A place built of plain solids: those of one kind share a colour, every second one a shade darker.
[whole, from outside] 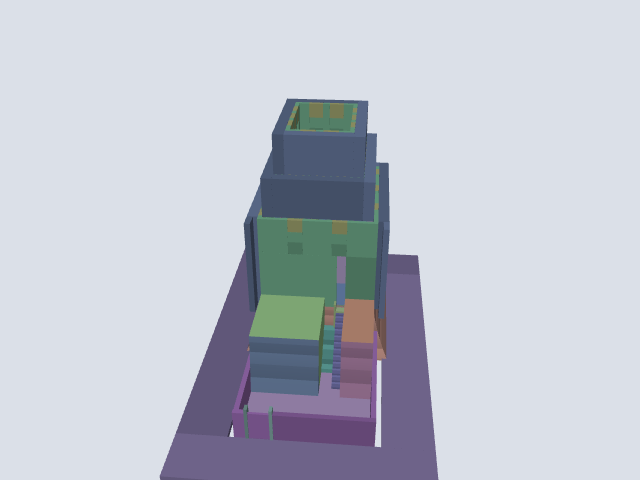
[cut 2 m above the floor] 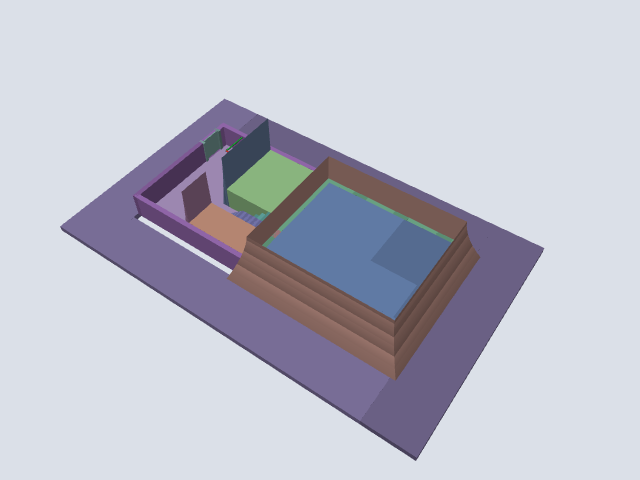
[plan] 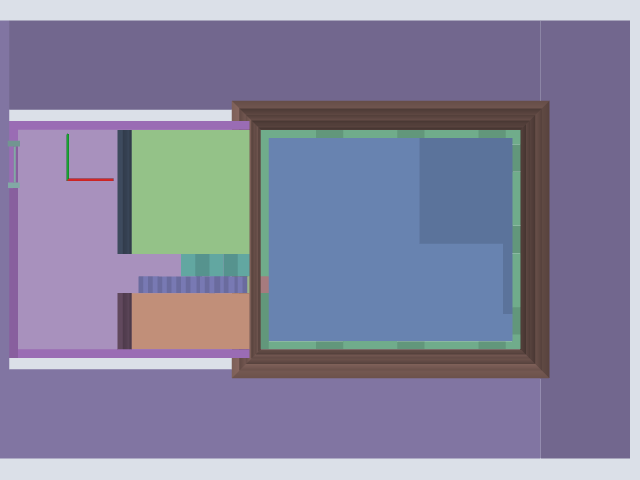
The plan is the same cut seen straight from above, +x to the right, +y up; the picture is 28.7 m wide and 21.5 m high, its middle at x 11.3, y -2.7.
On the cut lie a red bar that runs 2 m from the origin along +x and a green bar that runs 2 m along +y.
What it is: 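The timber main towers of Japanese castles, from general knowledge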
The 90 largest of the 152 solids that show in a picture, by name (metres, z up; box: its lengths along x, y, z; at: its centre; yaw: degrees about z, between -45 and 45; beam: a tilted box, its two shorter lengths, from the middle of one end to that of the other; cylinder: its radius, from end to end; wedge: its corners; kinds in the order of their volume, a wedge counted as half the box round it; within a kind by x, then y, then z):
{
 "floor_storey_1": {"box": [6.76, 9.1, 4.89], "at": [12.38, -2.68, 1.89]},
 "floor_storey_2": {"box": [3.75, 3.16, 4.89], "at": [17.63, -4.44, 1.89]},
 "floor_storey_3": {"box": [4.17, 1.22, 4.89], "at": [17.84, -6.62, 1.89]},
 "floor_storey_4": {"box": [4.17, 4.74, 4.89], "at": [17.84, -0.5, 1.89]},
 "floor_storey_5": {"box": [0.43, 3.16, 4.89], "at": [19.71, -4.44, 1.89]},
 "wall_fill_storey_1": {"box": [1.3, 0.5, 5.48], "at": [8.39, -8.24, 6.78]},
 "wall_fill_storey_2": {"box": [1.3, 0.5, 3.19], "at": [8.39, -8.24, 11.12]},
 "wall_fill_storey_3": {"box": [1.3, 0.5, 5.48], "at": [8.39, 2.88, 6.78]},
 "wall_fill_storey_4": {"box": [1.3, 0.5, 3.19], "at": [8.39, 2.88, 11.12]},
 "wall_fill_storey_5": {"box": [0.87, 7.28, 3.42], "at": [9.48, -2.68, 14.42]},
 "wall_fill_storey_6": {"box": [0.9, 5.46, 3.36], "at": [10.37, -2.68, 17.82]},
 "wall_fill_storey_7": {"box": [9.08, 0.9, 3.36], "at": [14.46, -5.86, 17.82]},
 "wall_fill_storey_8": {"box": [9.08, 0.9, 3.36], "at": [14.46, 0.5, 17.82]},
 "wall_fill_storey_9": {"box": [10.87, 0.9, 3.42], "at": [14.48, -6.77, 14.42]},
 "wall_fill_storey_10": {"box": [10.87, 0.9, 3.42], "at": [14.48, 1.41, 14.42]},
 "wall_fill_storey_11": {"box": [12.14, 0.9, 5.48], "at": [15.11, -8.04, 6.78]},
 "wall_fill_storey_12": {"box": [12.14, 0.9, 3.19], "at": [15.11, -8.04, 11.12]},
 "wall_fill_storey_13": {"box": [12.14, 0.9, 5.48], "at": [15.11, 2.68, 6.78]},
 "wall_fill_storey_14": {"box": [12.14, 0.9, 3.19], "at": [15.11, 2.68, 11.12]},
 "wall_fill_storey_15": {"box": [0.9, 5.46, 3.36], "at": [18.55, -2.68, 17.82]},
 "ground_garden_1": {"box": [4.0, 19.62, 0.5], "at": [-4.62, -2.68, -0.27]},
 "ground_garden_2": {"box": [23.81, 4.0, 0.5], "at": [9.28, -10.49, -0.27]},
 "ground_garden_3": {"box": [23.81, 4.0, 0.5], "at": [9.28, 5.13, -0.27]},
 "ground_garden_4": {"box": [4.0, 19.62, 0.5], "at": [23.18, -2.68, -0.27]},
 "wall_court_mass_left_1": {"box": [5.78, 5.56, 5.39], "at": [5.75, -0.55, 2.59]},
 "wall_storey_1": {"box": [0.36, 2.48, 3.19], "at": [8.82, -6.35, 11.12]},
 "wall_storey_2": {"box": [0.36, 2.51, 9.67], "at": [8.82, -6.33, 4.69]},
 "wall_storey_3": {"box": [0.36, 2.42, 3.19], "at": [8.82, -2.68, 11.12]},
 "wall_storey_4": {"box": [0.36, 6.56, 9.67], "at": [8.82, -1.05, 4.69]},
 "wall_storey_5": {"box": [0.36, 2.48, 3.19], "at": [8.82, 0.99, 11.12]},
 "wall_storey_6": {"box": [2.48, 0.36, 9.67], "at": [9.88, -7.41, 4.69]},
 "wall_storey_7": {"box": [2.48, 0.36, 3.19], "at": [9.88, -7.41, 11.12]},
 "wall_storey_8": {"box": [2.48, 0.36, 9.67], "at": [9.88, 2.05, 4.69]},
 "wall_storey_9": {"box": [1.22, 0.36, 5.34], "at": [11.73, -7.41, 2.52]},
 "wall_storey_10": {"box": [1.22, 0.36, 5.34], "at": [11.73, 2.05, 2.52]},
 "wall_storey_11": {"box": [2.42, 0.36, 9.67], "at": [13.55, -7.41, 4.69]},
 "wall_storey_12": {"box": [2.42, 0.36, 3.19], "at": [13.55, -7.41, 11.12]},
 "wall_storey_13": {"box": [2.42, 0.36, 9.67], "at": [13.55, 2.05, 4.69]},
 "wall_storey_14": {"box": [1.22, 0.36, 5.34], "at": [15.37, -7.41, 2.52]},
 "wall_storey_15": {"box": [1.22, 0.36, 5.34], "at": [15.37, 2.05, 2.52]},
 "wall_storey_16": {"box": [2.42, 0.36, 9.67], "at": [17.19, -7.41, 4.69]},
 "wall_storey_17": {"box": [2.42, 0.36, 9.67], "at": [17.19, 2.05, 4.69]},
 "wall_storey_18": {"box": [1.21, 0.36, 3.36], "at": [17.5, -0.13, 17.82]},
 "wall_storey_19": {"box": [0.36, 1.21, 3.36], "at": [17.92, -4.8, 17.82]},
 "wall_storey_20": {"box": [0.36, 1.21, 3.36], "at": [17.92, -0.55, 17.82]},
 "wall_storey_21": {"box": [1.22, 0.36, 5.34], "at": [19.01, -7.41, 2.52]},
 "wall_storey_22": {"box": [1.22, 0.36, 5.34], "at": [19.01, 2.05, 2.52]},
 "wall_storey_23": {"box": [0.66, 0.36, 9.67], "at": [19.95, -7.41, 4.69]},
 "wall_storey_24": {"box": [0.66, 0.36, 9.67], "at": [19.95, 2.05, 4.69]},
 "wall_storey_25": {"box": [0.36, 0.66, 9.67], "at": [20.1, -7.26, 4.69]},
 "wall_storey_26": {"box": [0.36, 1.22, 5.34], "at": [20.1, -6.32, 2.52]},
 "wall_storey_27": {"box": [0.36, 2.42, 9.67], "at": [20.1, -4.5, 4.69]},
 "wall_storey_28": {"box": [0.36, 1.22, 5.34], "at": [20.1, -2.68, 2.52]},
 "wall_storey_29": {"box": [0.36, 2.42, 9.67], "at": [20.1, -0.86, 4.69]},
 "wall_storey_30": {"box": [0.36, 1.22, 5.34], "at": [20.1, 0.96, 2.52]},
 "wall_storey_31": {"box": [0.36, 0.66, 9.67], "at": [20.1, 1.9, 4.69]},
 "wall_court_mass_right_1": {"box": [5.78, 2.51, 5.39], "at": [5.75, -6.33, 2.59]},
 "base_stones_1": {"wedge": [[7.34, -8.89, -0.25], [7.34, -8.89, 0.0], [7.69, -8.54, -0.25], [7.69, -8.54, 0.79], [21.24, -8.54, -0.25], [21.24, -8.54, 0.79], [21.58, -8.89, -0.25], [21.58, -8.89, 0.0]]},
 "base_stones_2": {"wedge": [[7.34, -8.89, -0.25], [7.34, -8.89, 0.0], [7.34, 3.53, -0.25], [7.34, 3.53, 0.0], [7.69, -8.54, -0.25], [7.69, -8.54, 0.79], [7.69, 3.19, -0.25], [7.69, 3.19, 0.79]]},
 "base_stones_3": {"wedge": [[7.34, 3.53, -0.25], [7.34, 3.53, 0.0], [7.69, 3.19, -0.25], [7.69, 3.19, 0.79], [21.24, 3.19, -0.25], [21.24, 3.19, 0.79], [21.58, 3.53, -0.25], [21.58, 3.53, 0.0]]},
 "base_stones_4": {"wedge": [[7.69, -8.54, -0.25], [7.69, -8.54, 0.79], [7.98, -8.25, -0.25], [7.98, -8.25, 1.53], [20.95, -8.25, -0.25], [20.95, -8.25, 1.53], [21.24, -8.54, -0.25], [21.24, -8.54, 0.79]]},
 "base_stones_5": {"wedge": [[7.69, -8.54, -0.25], [7.69, -8.54, 0.79], [7.69, 3.19, -0.25], [7.69, 3.19, 0.79], [7.98, -8.25, -0.25], [7.98, -8.25, 1.53], [7.98, 2.9, -0.25], [7.98, 2.9, 1.53]]},
 "base_stones_6": {"wedge": [[7.69, 3.19, -0.25], [7.69, 3.19, 0.79], [7.98, 2.9, -0.25], [7.98, 2.9, 1.53], [20.95, 2.9, -0.25], [20.95, 2.9, 1.53], [21.24, 3.19, -0.25], [21.24, 3.19, 0.79]]},
 "base_stones_7": {"wedge": [[7.98, -8.25, -0.25], [7.98, -8.25, 1.53], [8.22, -8.01, -0.25], [8.22, -8.01, 2.24], [20.71, -8.01, -0.25], [20.71, -8.01, 2.24], [20.95, -8.25, -0.25], [20.95, -8.25, 1.53]]},
 "base_stones_8": {"wedge": [[7.98, -8.25, -0.25], [7.98, -8.25, 1.53], [7.98, 2.9, -0.25], [7.98, 2.9, 1.53], [8.22, -8.01, -0.25], [8.22, -8.01, 2.24], [8.22, 2.66, -0.25], [8.22, 2.66, 2.24]]},
 "base_stones_9": {"wedge": [[7.98, 2.9, -0.25], [7.98, 2.9, 1.53], [8.22, 2.66, -0.25], [8.22, 2.66, 2.24], [20.71, 2.66, -0.25], [20.71, 2.66, 2.24], [20.95, 2.9, -0.25], [20.95, 2.9, 1.53]]},
 "base_stones_10": {"wedge": [[8.22, -8.01, -0.25], [8.22, -8.01, 2.24], [8.4, -7.83, -0.25], [8.4, -7.83, 2.89], [20.52, -7.83, -0.25], [20.52, -7.83, 2.89], [20.71, -8.01, -0.25], [20.71, -8.01, 2.24]]},
 "base_stones_11": {"wedge": [[8.22, -8.01, -0.25], [8.22, -8.01, 2.24], [8.22, 2.66, -0.25], [8.22, 2.66, 2.24], [8.4, -7.83, -0.25], [8.4, -7.83, 2.89], [8.4, 2.47, -0.25], [8.4, 2.47, 2.89]]},
 "base_stones_12": {"wedge": [[8.22, 2.66, -0.25], [8.22, 2.66, 2.24], [8.4, 2.47, -0.25], [8.4, 2.47, 2.89], [20.52, 2.47, -0.25], [20.52, 2.47, 2.89], [20.71, 2.66, -0.25], [20.71, 2.66, 2.24]]},
 "base_stones_13": {"wedge": [[8.4, -7.83, -0.25], [8.4, -7.83, 2.89], [8.54, -7.69, -0.25], [8.54, -7.69, 3.48], [20.39, -7.69, -0.25], [20.39, -7.69, 3.48], [20.52, -7.83, -0.25], [20.52, -7.83, 2.89]]},
 "base_stones_14": {"wedge": [[8.4, -7.83, -0.25], [8.4, -7.83, 2.89], [8.4, 2.47, -0.25], [8.4, 2.47, 2.89], [8.54, -7.69, -0.25], [8.54, -7.69, 3.48], [8.54, 2.34, -0.25], [8.54, 2.34, 3.48]]},
 "base_stones_15": {"wedge": [[8.4, 2.47, -0.25], [8.4, 2.47, 2.89], [8.54, 2.34, -0.25], [8.54, 2.34, 3.48], [20.39, 2.34, -0.25], [20.39, 2.34, 3.48], [20.52, 2.47, -0.25], [20.52, 2.47, 2.89]]},
 "base_stones_16": {"wedge": [[8.54, -7.69, -0.25], [8.54, -7.69, 3.48], [8.62, -7.61, -0.25], [8.62, -7.61, 3.99], [20.31, -7.61, -0.25], [20.31, -7.61, 3.99], [20.39, -7.69, -0.25], [20.39, -7.69, 3.48]]},
 "base_stones_17": {"wedge": [[8.54, -7.69, -0.25], [8.54, -7.69, 3.48], [8.54, 2.34, -0.25], [8.54, 2.34, 3.48], [8.62, -7.61, -0.25], [8.62, -7.61, 3.99], [8.62, 2.26, -0.25], [8.62, 2.26, 3.99]]},
 "base_stones_18": {"wedge": [[8.54, 2.34, -0.25], [8.54, 2.34, 3.48], [8.62, 2.26, -0.25], [8.62, 2.26, 3.99], [20.31, 2.26, -0.25], [20.31, 2.26, 3.99], [20.39, 2.34, -0.25], [20.39, 2.34, 3.48]]},
 "base_stones_19": {"wedge": [[20.31, -7.61, -0.25], [20.31, -7.61, 3.99], [20.31, 2.26, -0.25], [20.31, 2.26, 3.99], [20.39, -7.69, -0.25], [20.39, -7.69, 3.48], [20.39, 2.34, -0.25], [20.39, 2.34, 3.48]]},
 "base_stones_20": {"wedge": [[20.39, -7.69, -0.25], [20.39, -7.69, 3.48], [20.39, 2.34, -0.25], [20.39, 2.34, 3.48], [20.52, -7.83, -0.25], [20.52, -7.83, 2.89], [20.52, 2.47, -0.25], [20.52, 2.47, 2.89]]},
 "base_stones_21": {"wedge": [[20.52, -7.83, -0.25], [20.52, -7.83, 2.89], [20.52, 2.47, -0.25], [20.52, 2.47, 2.89], [20.71, -8.01, -0.25], [20.71, -8.01, 2.24], [20.71, 2.66, -0.25], [20.71, 2.66, 2.24]]},
 "base_stones_22": {"wedge": [[20.71, -8.01, -0.25], [20.71, -8.01, 2.24], [20.71, 2.66, -0.25], [20.71, 2.66, 2.24], [20.95, -8.25, -0.25], [20.95, -8.25, 1.53], [20.95, 2.9, -0.25], [20.95, 2.9, 1.53]]},
 "base_stones_23": {"wedge": [[20.95, -8.25, -0.25], [20.95, -8.25, 1.53], [20.95, 2.9, -0.25], [20.95, 2.9, 1.53], [21.24, -8.54, -0.25], [21.24, -8.54, 0.79], [21.24, 3.19, -0.25], [21.24, 3.19, 0.79]]},
 "base_stones_24": {"wedge": [[21.24, -8.54, -0.25], [21.24, -8.54, 0.79], [21.24, 3.19, -0.25], [21.24, 3.19, 0.79], [21.58, -8.89, -0.25], [21.58, -8.89, 0.0], [21.58, 3.53, -0.25], [21.58, 3.53, 0.0]]},
 "floor_court_1": {"box": [10.87, 9.82, 0.55], "at": [3.21, -2.68, -0.28]},
 "wall_court_1": {"box": [0.4, 7.61, 2.65], "at": [-2.42, -4.18, 1.17]},
 "wall_court_2": {"box": [11.27, 0.4, 2.45], "at": [3.01, -7.79, 1.07]},
 "wall_court_3": {"box": [11.27, 0.4, 2.45], "at": [3.01, 2.43, 1.07]},
 "terrace_left_1": {"box": [0.64, 1.0, 2.28], "at": [7.3, -3.83, 0.89]},
 "terrace_left_2": {"box": [1.02, 1.0, 2.83], "at": [8.13, -3.83, 1.16]},
 "base_stones_mass_left_1": {"wedge": [[2.46, -3.33, -0.25], [2.46, -3.33, 1.4], [2.46, 2.23, -0.25], [2.46, 2.23, 1.4], [2.64, -3.33, -0.25], [2.64, -3.33, 2.67], [2.64, 2.23, -0.25], [2.64, 2.23, 2.67]]},
 "base_stones_mass_left_2": {"wedge": [[2.64, -3.33, -0.25], [2.64, -3.33, 2.67], [2.64, 2.23, -0.25], [2.64, 2.23, 2.67], [2.77, -3.33, -0.25], [2.77, -3.33, 3.79], [2.77, 2.23, -0.25], [2.77, 2.23, 3.79]]},
 "floor_hda_1": {"box": [0.6, 0.75, 4.39], "at": [8.34, -4.7, 2.14]}
}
